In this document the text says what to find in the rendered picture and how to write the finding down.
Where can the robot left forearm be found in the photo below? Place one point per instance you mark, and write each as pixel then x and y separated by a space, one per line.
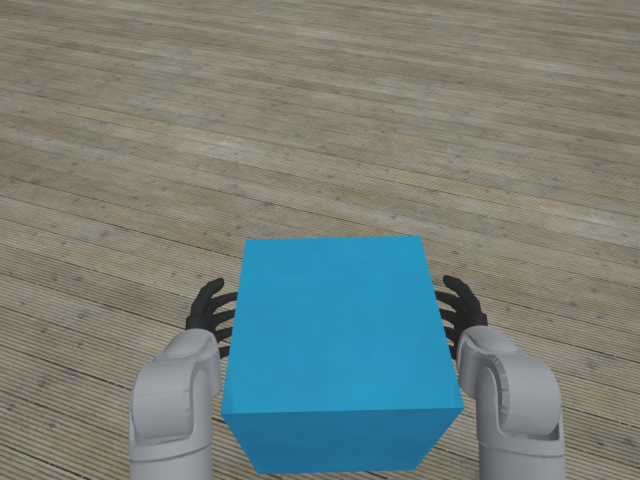
pixel 170 413

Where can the robot right forearm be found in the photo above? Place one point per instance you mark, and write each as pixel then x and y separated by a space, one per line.
pixel 519 419

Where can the robot right hand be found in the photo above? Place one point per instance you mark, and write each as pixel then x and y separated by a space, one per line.
pixel 467 307

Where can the carton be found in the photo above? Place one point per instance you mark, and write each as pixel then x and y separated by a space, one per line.
pixel 338 360

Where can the robot left hand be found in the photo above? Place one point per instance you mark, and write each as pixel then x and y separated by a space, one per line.
pixel 204 306

